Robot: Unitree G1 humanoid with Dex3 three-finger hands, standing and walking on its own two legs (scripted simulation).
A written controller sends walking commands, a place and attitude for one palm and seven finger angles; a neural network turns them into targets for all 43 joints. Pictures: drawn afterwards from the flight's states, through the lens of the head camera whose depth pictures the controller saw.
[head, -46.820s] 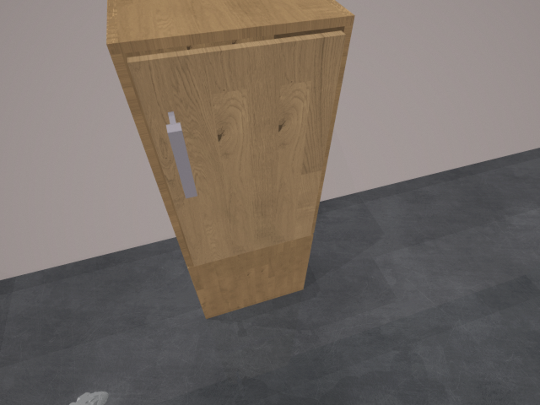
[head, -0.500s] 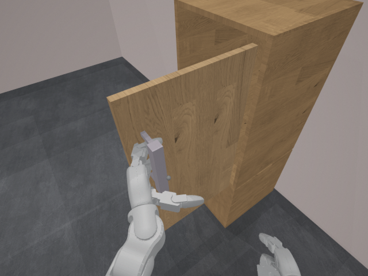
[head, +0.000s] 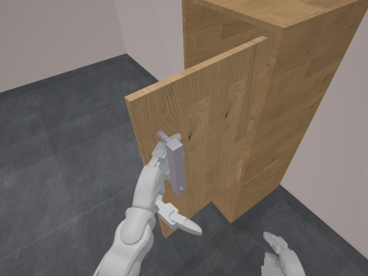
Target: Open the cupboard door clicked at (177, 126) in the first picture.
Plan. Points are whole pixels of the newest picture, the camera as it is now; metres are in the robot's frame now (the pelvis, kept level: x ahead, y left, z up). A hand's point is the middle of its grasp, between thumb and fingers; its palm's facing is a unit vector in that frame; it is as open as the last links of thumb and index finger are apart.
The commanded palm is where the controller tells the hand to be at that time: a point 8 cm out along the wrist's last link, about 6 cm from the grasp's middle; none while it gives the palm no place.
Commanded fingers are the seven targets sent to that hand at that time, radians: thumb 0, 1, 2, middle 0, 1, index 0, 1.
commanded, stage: slide the hand sideways off the handle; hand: left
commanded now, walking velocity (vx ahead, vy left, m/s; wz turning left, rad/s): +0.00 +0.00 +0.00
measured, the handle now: (170, 163) +0.33 +0.06 +0.10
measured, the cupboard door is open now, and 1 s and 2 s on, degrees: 94 95 95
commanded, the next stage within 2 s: draw the hand back to the body in 0.94 s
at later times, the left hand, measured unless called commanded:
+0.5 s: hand (168, 201) +0.23 +0.05 +0.11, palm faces -0.10 -1.00 +0.00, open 16.1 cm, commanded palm +0.20 +0.11 +0.10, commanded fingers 0.00 -0.50 0.30 -0.15 -0.30 -0.15 -0.30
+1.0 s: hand (134, 225) +0.19 +0.10 +0.10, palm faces -0.05 -1.00 -0.04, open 16.3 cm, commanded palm +0.16 +0.16 +0.10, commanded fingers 0.00 -0.50 0.30 -0.15 -0.30 -0.15 -0.30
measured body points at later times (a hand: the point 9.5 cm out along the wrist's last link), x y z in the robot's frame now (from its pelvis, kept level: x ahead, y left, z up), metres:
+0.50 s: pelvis +0.02 -0.01 +0.00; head +0.01 -0.03 +0.45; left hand +0.23 +0.11 +0.11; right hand +0.20 -0.23 -0.07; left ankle +0.03 +0.10 -0.72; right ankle +0.01 -0.10 -0.72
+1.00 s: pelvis +0.02 -0.02 -0.01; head +0.02 -0.05 +0.44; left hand +0.18 +0.16 +0.11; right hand +0.21 -0.25 -0.08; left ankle +0.03 +0.10 -0.72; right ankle +0.01 -0.10 -0.72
